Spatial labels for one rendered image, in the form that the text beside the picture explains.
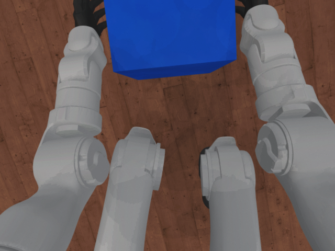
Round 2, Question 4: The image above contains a left robot upper arm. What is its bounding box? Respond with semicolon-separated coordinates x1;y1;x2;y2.
0;135;110;251

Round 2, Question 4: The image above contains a left robot hand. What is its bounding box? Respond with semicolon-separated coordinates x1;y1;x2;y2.
73;0;107;37

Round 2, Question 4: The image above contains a right robot hand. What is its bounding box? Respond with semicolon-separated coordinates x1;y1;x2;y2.
235;0;269;19

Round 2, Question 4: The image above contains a right robot upper arm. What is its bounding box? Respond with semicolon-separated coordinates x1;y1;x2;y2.
255;116;335;251

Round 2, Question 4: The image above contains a robot left shin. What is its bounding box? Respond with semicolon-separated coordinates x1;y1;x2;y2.
109;127;156;177

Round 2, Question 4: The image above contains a right robot forearm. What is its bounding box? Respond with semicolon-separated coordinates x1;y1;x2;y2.
240;4;335;125

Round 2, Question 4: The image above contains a carton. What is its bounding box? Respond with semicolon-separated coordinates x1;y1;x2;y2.
104;0;237;80

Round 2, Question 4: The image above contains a left robot forearm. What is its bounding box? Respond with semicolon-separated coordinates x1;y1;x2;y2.
33;26;107;174

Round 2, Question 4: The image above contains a right robot foot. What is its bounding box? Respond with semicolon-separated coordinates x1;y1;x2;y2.
199;147;210;209

